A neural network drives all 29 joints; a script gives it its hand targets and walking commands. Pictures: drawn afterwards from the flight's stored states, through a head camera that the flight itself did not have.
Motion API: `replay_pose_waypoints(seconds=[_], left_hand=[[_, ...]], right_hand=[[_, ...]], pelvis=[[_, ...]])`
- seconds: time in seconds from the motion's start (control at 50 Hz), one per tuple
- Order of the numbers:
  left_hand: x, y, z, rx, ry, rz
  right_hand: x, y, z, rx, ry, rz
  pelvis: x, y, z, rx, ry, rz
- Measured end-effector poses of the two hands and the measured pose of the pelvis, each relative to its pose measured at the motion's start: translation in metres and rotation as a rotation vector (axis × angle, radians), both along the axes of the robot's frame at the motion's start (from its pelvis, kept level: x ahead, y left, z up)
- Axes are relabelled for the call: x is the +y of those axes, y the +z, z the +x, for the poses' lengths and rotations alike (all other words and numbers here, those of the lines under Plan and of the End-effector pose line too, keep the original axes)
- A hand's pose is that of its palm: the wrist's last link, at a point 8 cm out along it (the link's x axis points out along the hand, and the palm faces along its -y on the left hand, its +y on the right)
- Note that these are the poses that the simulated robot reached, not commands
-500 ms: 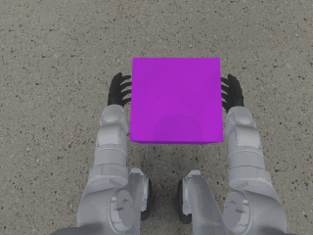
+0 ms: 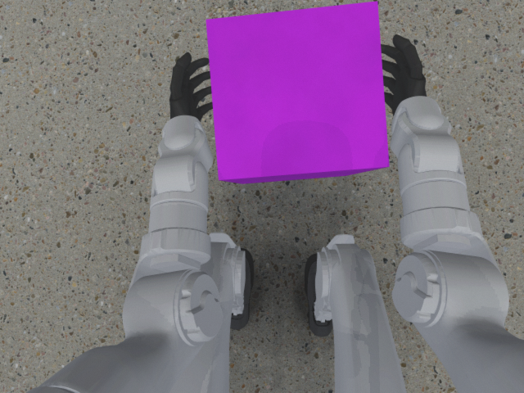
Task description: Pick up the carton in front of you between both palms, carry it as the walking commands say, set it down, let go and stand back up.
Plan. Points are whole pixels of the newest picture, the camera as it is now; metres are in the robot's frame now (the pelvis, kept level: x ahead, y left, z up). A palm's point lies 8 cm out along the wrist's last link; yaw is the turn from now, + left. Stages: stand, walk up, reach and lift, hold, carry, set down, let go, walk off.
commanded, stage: set down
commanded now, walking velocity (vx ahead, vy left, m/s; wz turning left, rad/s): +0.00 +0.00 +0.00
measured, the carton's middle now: (292, 116) +0.50 -0.02 -0.17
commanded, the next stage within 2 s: none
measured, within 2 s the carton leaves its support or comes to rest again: rests again in 1.14 s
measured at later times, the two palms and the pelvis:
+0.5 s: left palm (213, 125) +0.51 +0.12 -0.25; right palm (373, 106) +0.54 -0.18 -0.25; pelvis -0.01 +0.00 -0.10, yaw +0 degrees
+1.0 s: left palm (211, 122) +0.52 +0.13 -0.28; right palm (363, 111) +0.54 -0.17 -0.29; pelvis -0.01 +0.00 -0.13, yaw +1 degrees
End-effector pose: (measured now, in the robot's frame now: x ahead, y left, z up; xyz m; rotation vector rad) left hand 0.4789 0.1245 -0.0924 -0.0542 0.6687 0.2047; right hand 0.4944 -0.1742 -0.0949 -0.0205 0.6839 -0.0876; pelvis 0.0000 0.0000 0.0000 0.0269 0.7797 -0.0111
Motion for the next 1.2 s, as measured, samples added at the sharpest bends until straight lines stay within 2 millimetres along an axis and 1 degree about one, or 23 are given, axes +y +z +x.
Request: replay_pose_waypoints(seconds=[0.3, 0.48, 0.52, 0.56, 0.62, 0.68, 0.88, 1.02, 1.2], left_hand=[[-0.006, -0.094, 0.018, 0.033, 0.006, 0.019], [-0.004, -0.151, 0.027, 0.053, 0.025, 0.026], [-0.003, -0.157, 0.033, 0.066, 0.023, 0.034], [-0.001, -0.159, 0.04, 0.062, 0.019, 0.046], [0.002, -0.162, 0.046, 0.053, 0.022, 0.052], [0.003, -0.167, 0.046, 0.058, 0.023, 0.047], [0.004, -0.177, 0.04, 0.087, -0.001, 0.032], [0.008, -0.185, 0.042, 0.096, -0.019, 0.034], [0.015, -0.192, 0.045, 0.094, -0.027, 0.038]], right_hand=[[-0.006, -0.095, 0.025, 0.03, 0.043, -0.026], [-0.003, -0.153, 0.041, 0.048, 0.086, -0.039], [-0.002, -0.165, 0.044, 0.061, 0.094, -0.04], [0.0, -0.174, 0.048, 0.056, 0.1, -0.039], [0.003, -0.18, 0.053, 0.046, 0.105, -0.034], [0.004, -0.184, 0.054, 0.052, 0.107, -0.034], [0.002, -0.192, 0.046, 0.081, 0.11, -0.047], [0.005, -0.2, 0.046, 0.086, 0.12, -0.043], [0.008, -0.202, 0.046, 0.081, 0.146, -0.002]], pelvis=[[-0.003, -0.062, -0.008, 0.018, -0.022, 0.022], [-0.005, -0.096, -0.011, -0.021, -0.03, 0.034], [-0.005, -0.103, -0.01, -0.032, -0.029, 0.037], [-0.005, -0.108, -0.008, -0.041, -0.028, 0.04], [-0.005, -0.115, -0.006, -0.053, -0.029, 0.044], [-0.004, -0.12, -0.004, -0.058, -0.03, 0.044], [-0.002, -0.128, -0.007, -0.078, -0.025, 0.036], [-0.001, -0.134, -0.012, -0.111, -0.015, 0.032], [0.001, -0.137, -0.012, -0.141, -0.011, 0.028]])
